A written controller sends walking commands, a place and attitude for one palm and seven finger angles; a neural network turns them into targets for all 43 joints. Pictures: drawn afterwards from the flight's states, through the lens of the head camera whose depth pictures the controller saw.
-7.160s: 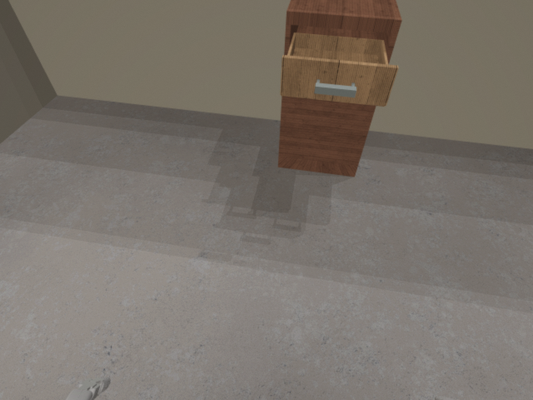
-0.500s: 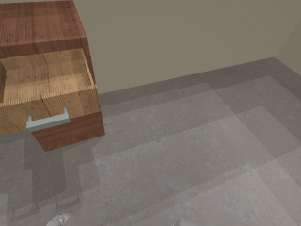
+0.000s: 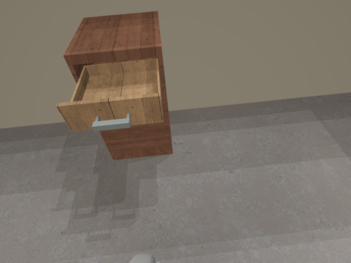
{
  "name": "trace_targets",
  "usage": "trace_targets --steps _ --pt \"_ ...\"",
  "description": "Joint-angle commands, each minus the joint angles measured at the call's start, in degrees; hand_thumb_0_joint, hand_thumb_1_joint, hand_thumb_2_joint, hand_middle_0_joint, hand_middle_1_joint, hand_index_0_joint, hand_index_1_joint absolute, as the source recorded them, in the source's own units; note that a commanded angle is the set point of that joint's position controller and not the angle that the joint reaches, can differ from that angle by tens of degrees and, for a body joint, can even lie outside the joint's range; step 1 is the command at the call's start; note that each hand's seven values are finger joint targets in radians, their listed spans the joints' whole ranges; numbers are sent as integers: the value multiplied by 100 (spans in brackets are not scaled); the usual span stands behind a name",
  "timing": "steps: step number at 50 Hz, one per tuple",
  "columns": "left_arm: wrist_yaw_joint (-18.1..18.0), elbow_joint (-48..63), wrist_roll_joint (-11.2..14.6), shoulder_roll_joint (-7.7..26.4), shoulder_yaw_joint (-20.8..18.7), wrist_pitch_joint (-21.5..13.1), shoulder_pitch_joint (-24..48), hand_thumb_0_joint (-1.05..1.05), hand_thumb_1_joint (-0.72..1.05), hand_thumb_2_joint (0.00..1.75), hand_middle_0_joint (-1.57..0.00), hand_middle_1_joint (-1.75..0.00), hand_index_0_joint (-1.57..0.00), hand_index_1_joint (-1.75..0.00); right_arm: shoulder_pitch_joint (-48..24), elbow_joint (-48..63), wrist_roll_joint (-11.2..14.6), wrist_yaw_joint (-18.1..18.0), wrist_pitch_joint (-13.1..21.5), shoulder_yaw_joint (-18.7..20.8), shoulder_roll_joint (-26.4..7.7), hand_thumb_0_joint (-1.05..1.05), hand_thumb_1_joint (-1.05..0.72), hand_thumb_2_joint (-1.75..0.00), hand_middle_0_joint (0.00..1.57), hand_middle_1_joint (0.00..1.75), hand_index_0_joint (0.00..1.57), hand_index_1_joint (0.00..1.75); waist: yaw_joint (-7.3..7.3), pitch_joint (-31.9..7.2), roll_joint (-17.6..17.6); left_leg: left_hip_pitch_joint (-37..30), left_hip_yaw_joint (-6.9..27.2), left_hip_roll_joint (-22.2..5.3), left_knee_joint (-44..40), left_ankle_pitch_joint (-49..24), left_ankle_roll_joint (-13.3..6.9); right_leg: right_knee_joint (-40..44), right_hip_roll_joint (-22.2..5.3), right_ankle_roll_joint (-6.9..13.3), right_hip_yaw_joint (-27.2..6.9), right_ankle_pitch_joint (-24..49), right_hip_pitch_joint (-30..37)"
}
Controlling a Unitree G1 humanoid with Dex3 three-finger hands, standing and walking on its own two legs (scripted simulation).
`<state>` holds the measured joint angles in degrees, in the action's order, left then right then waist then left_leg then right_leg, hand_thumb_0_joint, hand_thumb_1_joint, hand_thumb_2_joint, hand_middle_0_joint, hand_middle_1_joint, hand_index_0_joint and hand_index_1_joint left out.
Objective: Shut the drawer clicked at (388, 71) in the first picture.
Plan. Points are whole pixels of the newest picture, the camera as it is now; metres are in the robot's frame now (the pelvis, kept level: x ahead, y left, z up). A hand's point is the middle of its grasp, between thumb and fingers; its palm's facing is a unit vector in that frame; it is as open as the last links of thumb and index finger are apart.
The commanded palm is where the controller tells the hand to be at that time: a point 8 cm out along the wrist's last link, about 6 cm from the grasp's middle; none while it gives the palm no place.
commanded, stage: turn to face it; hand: left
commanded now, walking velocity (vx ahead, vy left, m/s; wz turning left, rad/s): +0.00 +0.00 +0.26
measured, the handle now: (112, 120) +0.63 +0.26 -0.09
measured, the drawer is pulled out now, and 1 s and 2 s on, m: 0.29 0.29 0.29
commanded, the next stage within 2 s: take the last steps up to it in 0.02 s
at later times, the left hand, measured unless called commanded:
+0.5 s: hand out of the picture -0.02 +0.29 -0.18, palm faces +0.17 -0.97 -0.15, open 7.4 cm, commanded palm none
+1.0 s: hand (112, 210) +0.31 +0.22 -0.18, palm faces +0.01 -0.99 -0.13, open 7.4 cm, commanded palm none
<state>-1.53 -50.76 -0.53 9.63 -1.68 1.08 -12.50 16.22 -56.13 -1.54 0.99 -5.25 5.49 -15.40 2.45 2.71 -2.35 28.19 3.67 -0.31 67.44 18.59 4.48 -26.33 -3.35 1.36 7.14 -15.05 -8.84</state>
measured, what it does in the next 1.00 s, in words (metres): walks ahead: left foot, then right foot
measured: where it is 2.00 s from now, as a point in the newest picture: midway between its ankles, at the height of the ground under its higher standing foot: (177, 244)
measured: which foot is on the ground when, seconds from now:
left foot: up 0.00-0.22, down 0.24-1.00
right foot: down 0.00-0.24, up 0.26-0.98, down 1.00-1.00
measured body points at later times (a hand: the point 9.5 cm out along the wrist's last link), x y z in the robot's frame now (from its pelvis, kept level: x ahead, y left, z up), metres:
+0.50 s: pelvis +0.02 +0.10 +0.01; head +0.00 +0.14 +0.45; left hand -0.03 +0.34 -0.17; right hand +0.07 -0.14 -0.12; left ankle -0.04 +0.14 -0.74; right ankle +0.06 -0.06 -0.65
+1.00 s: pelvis +0.18 +0.06 -0.03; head +0.20 +0.07 +0.42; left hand +0.31 +0.28 -0.17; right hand -0.01 -0.12 -0.15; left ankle -0.03 +0.14 -0.73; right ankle +0.28 -0.02 -0.75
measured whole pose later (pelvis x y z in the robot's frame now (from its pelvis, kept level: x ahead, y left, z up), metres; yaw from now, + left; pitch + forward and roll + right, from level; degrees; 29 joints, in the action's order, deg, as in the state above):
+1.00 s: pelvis +0.18 +0.06 -0.03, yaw +4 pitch -2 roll +0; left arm 0.9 -55.8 -0.8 8.7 -1.8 -1.9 -3.7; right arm 35.9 -69.1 -0.6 -2.6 2.7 0.1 -3.9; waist 4.7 4.5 1.0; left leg -6.4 -2.4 0.8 31.2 27.9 -1.7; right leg -35.0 -0.3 5.6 7.1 -9.2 -22.8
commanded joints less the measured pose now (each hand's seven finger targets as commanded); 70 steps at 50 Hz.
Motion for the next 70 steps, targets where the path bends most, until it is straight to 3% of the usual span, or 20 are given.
trace_targets --steps 1,6,10,11,12,13,16,20,23,39,42,46,48,49,50,51,52,54,58,70 --pt "-71 208 -77 1187 -291 -174 -401 0 90 90 -20 -30 -20 -30 -496 476 21 -2 132 11 -225 0 -90 -90 20 30 20 30 -370 122 1185 349 -197 -96 -597 378 9 983 -1430 602 -1126 1229 144" --pt "-60 -75 -152 1369 -347 -155 -781 0 90 90 -20 -30 -20 -30 -916 536 117 -36 253 -136 -57 0 -90 -90 20 30 20 30 -558 -273 1540 -533 -566 50 -2219 898 -111 489 -1510 722 -986 2818 433" --pt "-10 -276 -79 1305 -335 -140 -653 0 90 90 -20 -30 -20 -30 -259 306 95 -56 452 -200 -100 0 -90 -90 20 30 20 30 -199 -579 1222 -2302 -774 123 -4400 -269 -301 82 -1245 201 -691 785 -308" --pt "26 -235 -25 1046 -267 -111 -676 0 90 90 -20 -30 -20 -30 48 215 75 -80 541 -130 -499 0 -90 -90 20 30 20 30 -62 -782 168 -3216 -8 -529 -4912 -241 -519 -813 -838 -84 -292 -320 -1130" --pt "77 -65 -45 630 -174 -88 -689 0 90 90 -20 -30 -20 -30 427 179 33 -91 548 33 -1135 0 -90 -90 20 30 20 30 121 -743 -1597 -3760 1833 -2005 -5255 -91 -1007 -2243 -99 -409 189 -2034 -2601" --pt "58 39 -103 717 -145 -80 -225 0 90 90 -20 -30 -20 -30 692 108 18 -118 498 50 -1289 0 -90 -90 20 30 20 30 335 -335 -1339 -3212 2229 -2335 -5488 53 -1470 -2959 -86 -324 -281 -2138 -2962" --pt "153 -398 -141 749 -183 -70 -284 0 90 90 -20 -30 -20 -30 51 114 38 -257 609 -215 -477 0 -90 -90 20 30 20 30 -58 595 -883 -2285 1241 -1490 -5751 -147 -1100 -3647 -246 -266 -701 -654 -2816" --pt "179 -781 -104 650 -155 -104 -775 0 90 90 -20 -30 -20 -30 389 -58 120 -284 799 -290 -237 0 -90 -90 20 30 20 30 -236 412 -583 -2593 405 -1109 -5653 -2129 -823 -3874 -99 -378 -613 86 -2666" --pt "141 -822 -95 596 -179 -84 -724 0 90 90 -20 -30 -20 -30 774 -202 126 -323 859 -272 -94 0 -90 -90 20 30 20 30 -232 411 -407 -2817 315 -1130 -5561 -3025 -647 -3983 -25 -409 -643 278 -2879" --pt "244 -238 -29 244 -97 -146 1243 0 90 90 -20 -30 -20 -30 2334 -977 12 -481 988 -422 283 0 -90 -90 20 30 20 30 170 977 -194 -3681 633 -1516 -5427 -4105 -1212 -3325 -108 -101 -404 376 -4086" --pt "267 -76 -2 180 -55 -200 1584 0 90 90 -20 -30 -20 -30 2422 -1061 -9 -476 975 -416 272 0 -90 -90 20 30 20 30 245 950 -311 -3623 398 -1424 -5259 -4671 -1195 -2482 7 42 -206 232 -3547" --pt "198 -343 0 241 -71 -298 572 0 90 90 -20 -30 -20 -30 2204 -1070 65 -470 929 -353 6 0 -90 -90 20 30 20 30 -232 181 -623 -3275 -150 -1243 -4070 -7001 -939 -1246 578 338 190 35 -1304" --pt "154 -712 -40 504 -190 -375 -692 0 90 90 -20 -30 -20 -30 1907 -988 129 -418 918 -296 4 0 -90 -90 20 30 20 30 -790 -344 -409 -2242 -255 -1059 -2707 -5883 -790 -521 475 483 1 877 725" --pt "104 -933 -74 881 -290 -449 -1354 0 90 90 -20 -30 -20 -30 1933 -923 196 -346 938 -290 226 0 -90 -90 20 30 20 30 -1024 -754 258 -960 -379 -658 -1201 -3689 -724 -444 -592 989 -1169 1487 1993" --pt "71 -1023 -19 1207 -383 -468 -1730 0 90 90 -20 -30 -20 -30 2038 -770 220 -332 967 -295 446 0 -90 -90 20 30 20 30 -889 -1321 934 61 -640 155 761 1233 -584 174 -2178 1687 -3464 2432 2488" --pt "54 -921 62 1287 -384 -434 -1557 0 90 90 -20 -30 -20 -30 1648 -626 209 -299 922 -274 336 0 -90 -90 20 30 20 30 -876 -969 370 67 -195 -71 1391 1277 -790 886 -2277 1865 -3529 1456 1579" --pt "12 -816 63 1101 -345 -388 -1002 0 90 90 -20 -30 -20 -30 1361 -500 181 -272 881 -243 480 0 -90 -90 20 30 20 30 -646 -69 -63 311 -133 -260 1412 895 -834 1274 -2142 1731 -3168 482 722" --pt "8 -697 27 602 -215 -449 -289 0 90 90 -20 -30 -20 -30 1210 -472 60 -214 733 -239 621 0 -90 -90 20 30 20 30 -232 522 165 126 -81 -616 1132 235 -746 1615 -1691 1276 -2429 -398 -892" --pt "-24 -718 -58 178 -142 -575 -286 0 90 90 -20 -30 -20 -30 1393 -476 -20 -183 570 -232 824 0 -90 -90 20 30 20 30 136 259 424 -292 -320 -698 -45 -104 -545 1632 -1116 985 -1092 1011 -1358" --pt "12 -1211 -69 544 -135 -565 -1298 0 90 90 -20 -30 -20 -30 -748 48 46 -57 748 -290 552 0 -90 -90 20 30 20 30 -464 32 722 -320 -786 -357 -2931 -230 -430 963 -1130 932 -1069 3168 545"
